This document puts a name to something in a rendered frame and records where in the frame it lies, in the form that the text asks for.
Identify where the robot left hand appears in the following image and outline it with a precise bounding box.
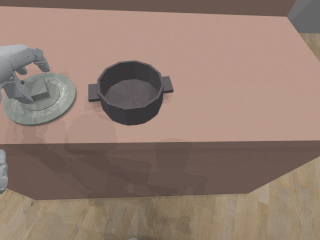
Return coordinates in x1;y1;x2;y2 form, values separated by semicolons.
0;44;50;104

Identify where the lid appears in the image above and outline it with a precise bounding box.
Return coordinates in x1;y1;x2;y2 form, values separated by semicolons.
3;72;77;126

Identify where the pot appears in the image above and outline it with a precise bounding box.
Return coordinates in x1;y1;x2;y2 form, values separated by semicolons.
88;60;174;126

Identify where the table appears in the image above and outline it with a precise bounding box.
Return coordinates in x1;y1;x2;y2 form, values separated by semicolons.
0;0;320;201

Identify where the robot left forearm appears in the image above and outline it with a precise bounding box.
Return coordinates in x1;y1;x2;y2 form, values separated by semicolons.
0;55;13;103

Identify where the knob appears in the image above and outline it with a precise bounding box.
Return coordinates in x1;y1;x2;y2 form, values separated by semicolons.
23;79;50;102

